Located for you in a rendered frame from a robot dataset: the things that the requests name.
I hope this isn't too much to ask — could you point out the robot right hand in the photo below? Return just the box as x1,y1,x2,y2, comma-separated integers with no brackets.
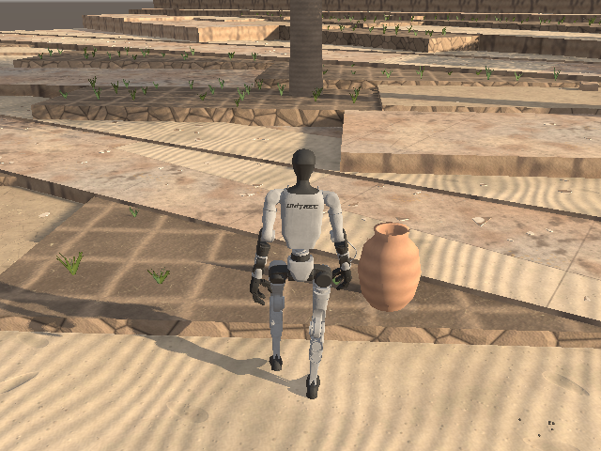
332,266,352,290

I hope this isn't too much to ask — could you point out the robot left forearm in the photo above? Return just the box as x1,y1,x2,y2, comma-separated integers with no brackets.
252,228,270,279

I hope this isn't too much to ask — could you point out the robot left upper arm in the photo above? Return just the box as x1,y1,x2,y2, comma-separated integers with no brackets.
261,189,284,242

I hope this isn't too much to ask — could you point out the robot left hand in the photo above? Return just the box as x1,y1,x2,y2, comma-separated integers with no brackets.
250,277,272,305

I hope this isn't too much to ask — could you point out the robot right upper arm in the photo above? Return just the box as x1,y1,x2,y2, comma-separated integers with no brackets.
322,190,345,242

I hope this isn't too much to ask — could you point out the left robot foot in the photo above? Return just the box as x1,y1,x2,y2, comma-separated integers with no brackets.
269,354,283,371

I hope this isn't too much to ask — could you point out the robot right forearm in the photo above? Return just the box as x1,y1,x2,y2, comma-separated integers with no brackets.
334,229,351,271

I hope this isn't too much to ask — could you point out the robot head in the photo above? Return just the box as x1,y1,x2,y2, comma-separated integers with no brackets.
286,148,319,194

